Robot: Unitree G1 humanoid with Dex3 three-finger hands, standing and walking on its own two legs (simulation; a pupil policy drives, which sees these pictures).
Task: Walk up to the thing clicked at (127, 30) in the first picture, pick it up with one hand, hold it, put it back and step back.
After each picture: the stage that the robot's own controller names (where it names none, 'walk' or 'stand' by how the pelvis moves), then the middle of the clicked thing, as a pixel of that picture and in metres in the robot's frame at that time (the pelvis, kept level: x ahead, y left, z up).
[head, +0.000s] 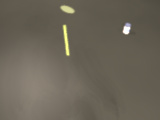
stand; (126, 28) +1.66 -0.57 -0.72
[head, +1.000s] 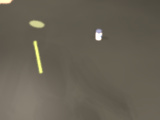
walk; (98, 34) +1.61 -0.08 -0.69
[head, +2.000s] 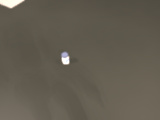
walk; (65, 58) +1.10 +0.22 -0.71
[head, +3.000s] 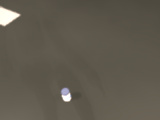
walk; (66, 94) +0.68 +0.22 -0.71
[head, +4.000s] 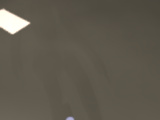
walk; out of the picture +0.45 +0.17 -0.71
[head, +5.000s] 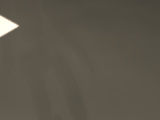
stand; out of the picture +0.37 +0.14 -0.72
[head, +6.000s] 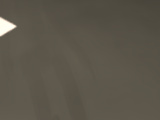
stand; out of the picture +0.36 +0.16 -0.73
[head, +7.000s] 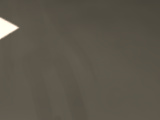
stand; out of the picture +0.36 +0.16 -0.73
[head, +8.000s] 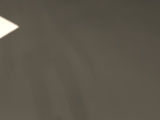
stand; out of the picture +0.35 +0.16 -0.73
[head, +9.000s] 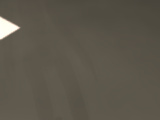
stand; out of the picture +0.35 +0.15 -0.73
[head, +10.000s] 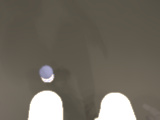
go down; (46, 74) +0.42 +0.17 -0.42
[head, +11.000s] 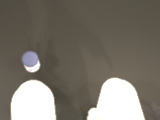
go down; (31, 62) +0.43 +0.20 -0.31
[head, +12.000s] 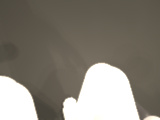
close in; out of the picture +0.42 +0.24 -0.23
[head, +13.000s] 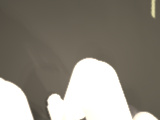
close; out of the picture +0.42 +0.25 -0.22
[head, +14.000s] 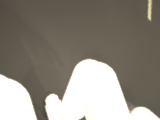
lift; out of the picture +0.39 +0.24 -0.23
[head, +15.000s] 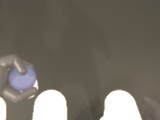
lift; (25, 83) +0.32 +0.20 -0.04
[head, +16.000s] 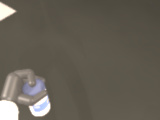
hold; (37, 97) +0.31 +0.17 -0.01
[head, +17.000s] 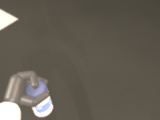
hold; (40, 99) +0.31 +0.17 -0.01
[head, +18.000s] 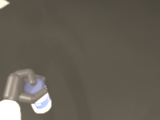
crouch; (38, 96) +0.32 +0.17 -0.05
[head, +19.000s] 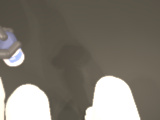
lower; (9, 50) +0.45 +0.21 -0.11
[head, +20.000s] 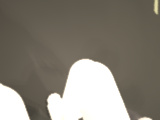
lower; out of the picture +0.41 +0.27 -0.23
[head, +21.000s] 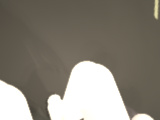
lower; out of the picture +0.41 +0.27 -0.23
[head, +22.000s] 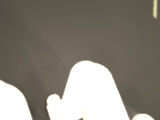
lower; out of the picture +0.41 +0.27 -0.24
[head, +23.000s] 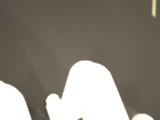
lower; out of the picture +0.41 +0.28 -0.23
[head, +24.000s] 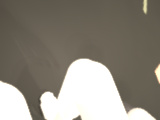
open; out of the picture +0.40 +0.25 -0.23
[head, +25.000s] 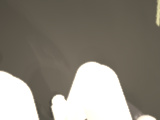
stand; out of the picture +0.38 +0.26 -0.23
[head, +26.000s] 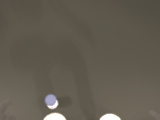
stand; (51, 101) +0.38 +0.17 -0.54
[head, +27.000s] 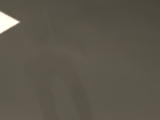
stand; out of the picture +0.34 +0.16 -0.66
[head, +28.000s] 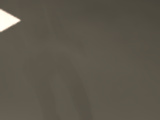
stand; out of the picture +0.35 +0.16 -0.67
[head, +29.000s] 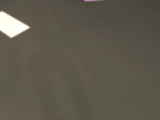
stand; out of the picture +0.37 +0.14 -0.72
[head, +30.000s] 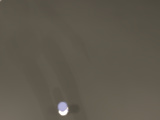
walk; (62, 108) +0.43 +0.12 -0.70
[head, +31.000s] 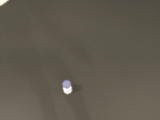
walk; (67, 86) +0.63 +0.16 -0.70
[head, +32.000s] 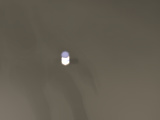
walk; (65, 58) +0.97 +0.14 -0.70
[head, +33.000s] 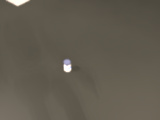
stand; (67, 65) +1.02 +0.16 -0.71
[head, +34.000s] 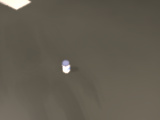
stand; (66, 66) +1.03 +0.18 -0.73
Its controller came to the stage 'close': yes
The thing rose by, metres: 0.69
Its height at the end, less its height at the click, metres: +0.00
